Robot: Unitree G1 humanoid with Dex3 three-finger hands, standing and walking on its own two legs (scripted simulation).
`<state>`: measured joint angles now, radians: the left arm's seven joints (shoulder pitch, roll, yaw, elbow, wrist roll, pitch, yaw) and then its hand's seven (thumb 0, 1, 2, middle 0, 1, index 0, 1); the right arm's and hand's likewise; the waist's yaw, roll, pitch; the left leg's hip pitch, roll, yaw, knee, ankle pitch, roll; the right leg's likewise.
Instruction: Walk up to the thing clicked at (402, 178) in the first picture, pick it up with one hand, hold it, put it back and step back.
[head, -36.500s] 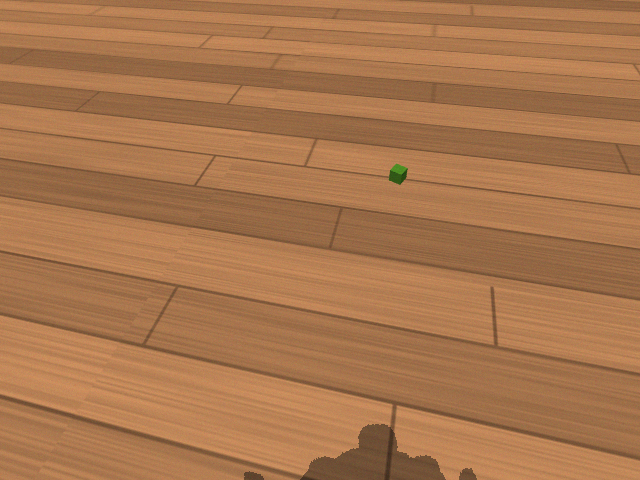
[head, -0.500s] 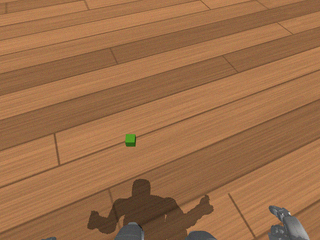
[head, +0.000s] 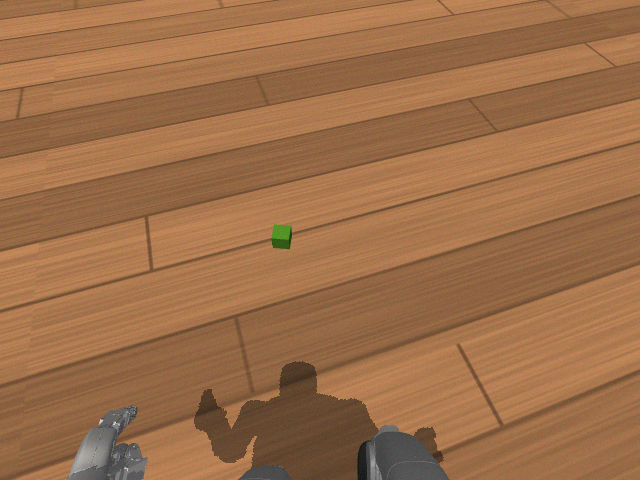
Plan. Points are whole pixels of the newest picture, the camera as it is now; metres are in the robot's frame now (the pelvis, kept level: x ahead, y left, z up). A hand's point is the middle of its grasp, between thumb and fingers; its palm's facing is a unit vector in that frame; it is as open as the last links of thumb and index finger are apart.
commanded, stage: step back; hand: left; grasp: from above
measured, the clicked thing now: (281, 236) +0.92 +0.17 -0.72
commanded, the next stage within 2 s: stand in 1.46 s
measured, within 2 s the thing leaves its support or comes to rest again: neither
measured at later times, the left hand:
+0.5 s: hand out of the picture -0.11 +0.25 -0.12, palm faces -0.03 -0.90 -0.44, open 7.3 cm
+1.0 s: hand out of the picture -0.10 +0.24 -0.13, palm faces +0.01 -0.92 -0.39, open 7.3 cm
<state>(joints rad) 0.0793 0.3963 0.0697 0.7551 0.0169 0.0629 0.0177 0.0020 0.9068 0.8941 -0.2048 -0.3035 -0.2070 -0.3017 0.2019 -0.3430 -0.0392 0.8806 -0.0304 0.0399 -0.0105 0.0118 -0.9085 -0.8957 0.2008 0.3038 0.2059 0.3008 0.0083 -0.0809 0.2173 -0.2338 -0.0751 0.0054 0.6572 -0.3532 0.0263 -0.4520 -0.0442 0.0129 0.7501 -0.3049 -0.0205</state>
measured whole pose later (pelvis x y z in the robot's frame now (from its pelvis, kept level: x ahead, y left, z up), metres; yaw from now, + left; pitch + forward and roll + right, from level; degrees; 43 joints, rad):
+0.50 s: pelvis -0.16 -0.02 +0.01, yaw -3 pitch -2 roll +1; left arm 0.27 0.36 0.06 0.94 0.04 0.01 0.01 0.01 0.90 0.89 -0.21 -0.30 -0.21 -0.30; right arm 0.17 -0.41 -0.06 0.89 -0.02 0.07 0.00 0.01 -0.91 -0.90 0.20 0.30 0.20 0.30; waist 0.04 0.04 0.09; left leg -0.45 -0.07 -0.14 1.02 -0.43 -0.01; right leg -0.24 -0.02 0.02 0.61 -0.34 0.00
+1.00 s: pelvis -0.16 -0.04 +0.01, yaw -1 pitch -3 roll -1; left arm 0.24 0.37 0.07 0.99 0.04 -0.04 -0.02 0.00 0.91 0.89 -0.20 -0.30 -0.21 -0.30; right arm 0.24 -0.39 -0.06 0.97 -0.03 0.03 0.01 0.01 -0.91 -0.90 0.20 0.30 0.21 0.30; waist 0.01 0.03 0.06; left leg -0.29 0.00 -0.09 0.82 -0.49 0.01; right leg -0.28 0.02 -0.05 0.62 -0.28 -0.04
